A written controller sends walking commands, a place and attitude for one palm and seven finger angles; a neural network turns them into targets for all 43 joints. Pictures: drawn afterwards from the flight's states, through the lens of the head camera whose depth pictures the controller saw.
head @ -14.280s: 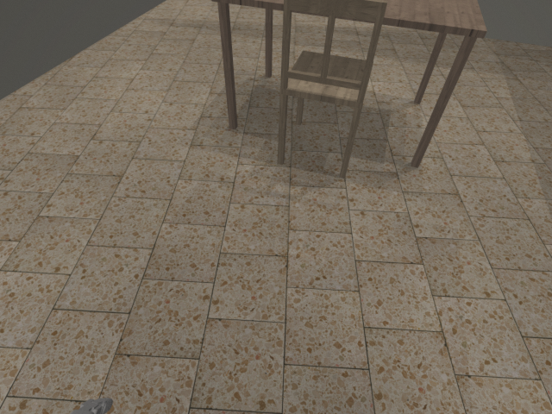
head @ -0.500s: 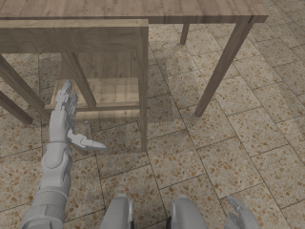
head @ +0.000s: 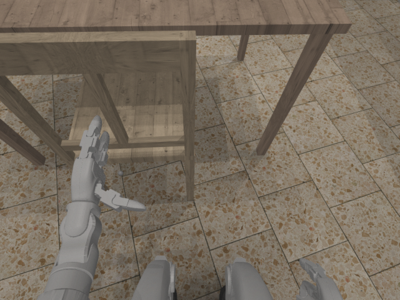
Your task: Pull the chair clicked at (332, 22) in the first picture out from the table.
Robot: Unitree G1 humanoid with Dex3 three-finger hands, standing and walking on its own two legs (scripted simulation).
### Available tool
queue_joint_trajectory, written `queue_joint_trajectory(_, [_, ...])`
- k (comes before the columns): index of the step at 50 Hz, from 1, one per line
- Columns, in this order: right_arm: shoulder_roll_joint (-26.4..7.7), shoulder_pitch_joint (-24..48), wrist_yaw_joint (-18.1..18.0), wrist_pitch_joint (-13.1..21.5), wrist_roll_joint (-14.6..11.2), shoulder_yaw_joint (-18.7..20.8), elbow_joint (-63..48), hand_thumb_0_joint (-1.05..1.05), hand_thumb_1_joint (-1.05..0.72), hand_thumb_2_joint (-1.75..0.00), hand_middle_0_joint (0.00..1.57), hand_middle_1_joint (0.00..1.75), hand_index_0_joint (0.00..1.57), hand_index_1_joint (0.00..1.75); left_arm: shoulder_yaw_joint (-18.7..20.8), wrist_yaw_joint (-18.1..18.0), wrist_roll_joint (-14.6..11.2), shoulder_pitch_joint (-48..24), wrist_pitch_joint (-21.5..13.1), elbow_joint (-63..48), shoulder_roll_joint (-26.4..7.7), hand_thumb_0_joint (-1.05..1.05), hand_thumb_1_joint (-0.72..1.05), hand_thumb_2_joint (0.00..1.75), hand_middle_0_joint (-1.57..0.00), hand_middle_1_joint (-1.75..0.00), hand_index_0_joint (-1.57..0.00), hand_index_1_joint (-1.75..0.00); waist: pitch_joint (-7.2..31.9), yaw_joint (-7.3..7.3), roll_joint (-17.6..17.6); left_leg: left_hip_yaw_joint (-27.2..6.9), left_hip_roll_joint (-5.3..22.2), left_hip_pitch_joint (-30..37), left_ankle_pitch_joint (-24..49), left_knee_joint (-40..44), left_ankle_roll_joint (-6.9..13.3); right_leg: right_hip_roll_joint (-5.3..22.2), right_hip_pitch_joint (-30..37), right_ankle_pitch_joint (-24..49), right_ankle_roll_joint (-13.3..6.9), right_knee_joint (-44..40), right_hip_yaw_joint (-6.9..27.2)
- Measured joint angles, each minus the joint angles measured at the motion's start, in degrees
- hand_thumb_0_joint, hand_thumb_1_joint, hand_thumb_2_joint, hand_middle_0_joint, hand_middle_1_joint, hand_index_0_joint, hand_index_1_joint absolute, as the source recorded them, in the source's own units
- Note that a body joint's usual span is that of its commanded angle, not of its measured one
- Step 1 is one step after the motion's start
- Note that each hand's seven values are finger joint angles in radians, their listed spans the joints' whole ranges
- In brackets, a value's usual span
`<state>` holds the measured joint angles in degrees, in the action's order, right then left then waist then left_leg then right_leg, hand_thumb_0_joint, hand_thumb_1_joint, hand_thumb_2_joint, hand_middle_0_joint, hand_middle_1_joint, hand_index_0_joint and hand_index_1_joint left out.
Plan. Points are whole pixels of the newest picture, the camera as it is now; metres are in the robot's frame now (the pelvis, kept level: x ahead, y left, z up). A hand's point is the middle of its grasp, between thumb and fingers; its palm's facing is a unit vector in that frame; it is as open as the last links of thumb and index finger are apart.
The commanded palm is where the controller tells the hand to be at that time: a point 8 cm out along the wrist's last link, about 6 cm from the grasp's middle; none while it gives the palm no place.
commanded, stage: aim the fingers beside a spindle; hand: left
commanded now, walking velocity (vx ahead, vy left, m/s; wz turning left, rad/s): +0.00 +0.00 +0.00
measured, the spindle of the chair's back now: (110, 111) +0.50 +0.21 +0.01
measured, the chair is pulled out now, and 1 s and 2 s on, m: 0.00 0.00 0.00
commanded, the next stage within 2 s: push the fingers through the gap in 0.10 s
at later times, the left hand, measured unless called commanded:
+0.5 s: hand (114, 158) +0.38 +0.18 +0.02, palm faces +0.09 -1.00 -0.03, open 16.9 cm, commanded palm +0.36 +0.23 +0.02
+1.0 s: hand (119, 136) +0.44 +0.18 +0.02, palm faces +0.08 -1.00 -0.02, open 17.0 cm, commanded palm +0.41 +0.22 +0.02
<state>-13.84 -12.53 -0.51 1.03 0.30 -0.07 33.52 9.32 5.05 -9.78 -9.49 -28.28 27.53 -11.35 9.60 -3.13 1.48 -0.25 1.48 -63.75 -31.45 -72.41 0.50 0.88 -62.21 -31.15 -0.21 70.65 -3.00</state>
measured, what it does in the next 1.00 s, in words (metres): stands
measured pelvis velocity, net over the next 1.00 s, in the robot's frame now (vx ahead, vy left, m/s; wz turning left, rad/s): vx -0.01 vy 0.01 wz -0.01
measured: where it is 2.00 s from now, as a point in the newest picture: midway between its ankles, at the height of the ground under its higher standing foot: outside the picture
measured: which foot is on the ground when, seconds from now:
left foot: down 0.00-1.00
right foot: down 0.00-1.00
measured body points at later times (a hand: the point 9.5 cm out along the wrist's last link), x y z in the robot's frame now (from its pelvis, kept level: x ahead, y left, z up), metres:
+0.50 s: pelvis +0.00 +0.00 -0.01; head +0.12 +0.01 +0.43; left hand +0.37 +0.23 +0.02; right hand +0.12 -0.25 -0.12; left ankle +0.02 +0.11 -0.63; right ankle +0.02 -0.12 -0.63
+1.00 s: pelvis -0.01 +0.01 -0.01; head +0.13 +0.02 +0.42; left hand +0.42 +0.23 +0.02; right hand +0.08 -0.25 -0.13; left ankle +0.02 +0.11 -0.63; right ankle +0.02 -0.12 -0.63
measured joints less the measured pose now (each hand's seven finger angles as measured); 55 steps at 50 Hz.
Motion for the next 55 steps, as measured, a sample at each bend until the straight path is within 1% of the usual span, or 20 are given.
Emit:
queue_joint_trajectory(4, [0.06,0.90,-0.28,0.34,0.34,-0.25,0.58,0.01,-0.90,-0.90,0.20,0.30,0.20,0.30,0.37,-1.22,1.24,-2.30,-1.38,1.64,0.01,-0.02,-0.50,0.30,-0.07,-0.08,-0.06,-0.08,-0.09,-0.08,-0.43,-0.34,-0.17,-0.79,-0.08,-0.82,-0.07,0.17,-0.62,-0.25,-0.10,0.82,-0.33])
queue_joint_trajectory(7, [0.13,1.59,-0.30,0.42,0.48,-0.32,0.61,0.01,-0.90,-0.90,0.20,0.30,0.20,0.30,1.05,-1.44,1.56,-4.63,-1.25,3.02,-0.80,-0.02,-0.50,0.30,-0.07,-0.08,-0.06,-0.08,-0.21,-0.36,-0.49,-0.58,-0.16,-1.74,-0.16,-1.60,-0.15,0.16,-1.46,-0.36,-0.21,1.51,-0.54])
queue_joint_trajectory(11, [0.20,1.77,-0.13,0.16,0.31,-0.24,0.21,0.01,-0.90,-0.90,0.20,0.30,0.20,0.30,1.30,-0.44,0.85,-5.46,0.10,2.91,-1.55,-0.02,-0.50,0.30,-0.07,-0.08,-0.06,-0.08,-0.32,-0.50,-0.26,-0.45,0.00,-2.04,-0.17,-1.72,-0.14,0.01,-1.83,-0.22,-0.20,1.55,-0.40])
queue_joint_trajectory(15, [0.16,1.10,-0.10,-0.15,0.05,-0.26,-0.02,0.01,-0.90,-0.90,0.20,0.30,0.20,0.30,1.14,0.33,0.20,-4.47,1.17,2.45,-1.22,-0.02,-0.50,0.30,-0.07,-0.08,-0.06,-0.08,-0.10,-0.36,0.10,-0.13,0.04,-1.31,-0.05,-0.97,0.00,-0.04,-1.24,0.00,-0.03,0.85,-0.08])
queue_joint_trajectory(20, [0.32,0.46,-0.37,0.00,0.15,-0.57,0.58,0.01,-0.90,-0.90,0.20,0.30,0.20,0.30,2.84,-0.26,0.36,-5.72,0.46,4.82,-1.33,-0.02,-0.50,0.30,-0.07,-0.08,-0.06,-0.08,0.16,-0.49,-0.32,-0.11,0.02,-1.30,-0.09,-0.94,0.01,-0.03,-1.25,-0.08,0.00,0.89,-0.06])
queue_joint_trajectory(25, [0.22,0.34,-0.41,0.25,0.42,-0.47,1.35,0.01,-0.90,-0.90,0.20,0.30,0.20,0.30,3.81,-0.05,0.67,-8.52,-0.85,6.60,-2.75,-0.02,-0.50,0.30,-0.07,-0.08,-0.06,-0.08,-0.07,-0.87,-0.49,-0.54,0.05,-2.45,-0.26,-1.91,-0.06,-0.07,-2.12,-0.21,-0.10,1.54,-0.46])
queue_joint_trajectory(29, [-0.14,0.18,-0.40,0.06,0.33,-0.27,1.80,0.01,-0.90,-0.90,0.20,0.30,0.20,0.30,3.62,1.04,0.44,-10.72,-0.36,8.04,-3.27,-0.02,-0.50,0.30,-0.06,-0.08,-0.06,-0.08,-0.30,-1.12,-0.09,-0.68,0.03,-3.00,-0.19,-2.14,0.04,-0.07,-2.49,-0.03,0.00,1.49,-0.59])
queue_joint_trajectory(33, [-0.32,-0.36,-0.49,-0.29,0.22,-0.23,1.99,0.01,-0.90,-0.90,0.20,0.30,0.20,0.30,4.09,0.97,0.31,-12.13,0.53,9.83,-2.99,-0.02,-0.50,0.30,-0.07,-0.08,-0.05,-0.08,-0.33,-1.17,0.06,-0.43,-0.04,-2.96,0.11,-1.70,0.23,0.00,-2.52,0.32,0.20,1.08,-0.34])
queue_joint_trajectory(36, [-0.26,-0.59,-0.50,-0.35,0.35,-0.36,2.23,0.01,-0.90,-0.90,0.20,0.30,0.20,0.30,4.55,0.34,0.88,-13.87,0.78,11.63,-3.27,-0.02,-0.50,0.30,-0.07,-0.08,-0.05,-0.08,-0.38,-1.46,0.01,-0.31,-0.07,-3.10,0.29,-1.57,0.33,0.03,-2.70,0.51,0.29,0.97,-0.23])
queue_joint_trajectory(40, [-0.04,-0.88,-0.37,-0.33,0.58,-0.48,2.53,0.01,-0.90,-0.90,0.20,0.30,0.20,0.30,5.25,-0.17,1.34,-16.19,-0.17,13.47,-3.91,-0.02,-0.50,0.30,-0.07,-0.08,-0.05,-0.08,-0.30,-2.02,-0.11,-0.24,0.02,-3.46,0.33,-1.70,0.36,-0.07,-3.08,0.65,0.31,1.02,-0.14])
queue_joint_trajectory(44, [-0.01,-1.26,-0.12,-0.71,0.72,-0.67,2.64,0.01,-0.90,-0.90,0.20,0.30,0.20,0.30,6.09,0.06,1.90,-18.82,-0.63,16.41,-4.87,-0.02,-0.50,0.30,-0.07,-0.08,-0.05,-0.08,-0.23,-2.56,-0.06,-0.22,0.12,-3.86,0.30,-1.89,0.41,-0.17,-3.46,0.73,0.35,1.08,-0.11])
queue_joint_trajectory(49, [-0.21,-1.94,0.19,-1.24,0.86,-0.73,2.57,0.01,-0.90,-0.90,0.20,0.30,0.20,0.30,6.95,0.29,2.17,-21.76,-0.18,19.86,-5.74,-0.02,-0.50,0.30,-0.07,-0.08,-0.05,-0.08,-0.43,-3.06,0.20,-0.18,0.13,-4.45,0.36,-1.96,0.49,-0.19,-4.02,0.86,0.43,1.05,-0.06])
queue_joint_trajectory(51, [-0.26,-2.22,0.23,-1.42,0.96,-0.70,2.64,0.01,-0.90,-0.90,0.20,0.30,0.20,0.30,7.74,0.20,2.08,-22.56,-0.39,20.67,-5.79,-0.02,-0.50,0.30,-0.07,-0.08,-0.05,-0.08,-0.59,-3.13,0.23,-0.10,0.17,-4.63,0.38,-1.95,0.54,-0.23,-4.23,0.92,0.47,1.03,0.03])
queue_joint_trajectory(55, [-0.28,-2.75,0.41,-1.74,1.24,-0.67,2.95,0.01,-0.90,-0.90,0.20,0.30,0.20,0.30,8.27,0.13,2.75,-24.24,-1.03,22.27,-6.50,-0.02,-0.50,0.30,-0.07,-0.08,-0.05,-0.08,-0.67,-3.37,0.19,-0.03,0.22,-5.10,0.32,-2.08,0.57,-0.27,-4.74,0.90,0.51,1.16,0.10])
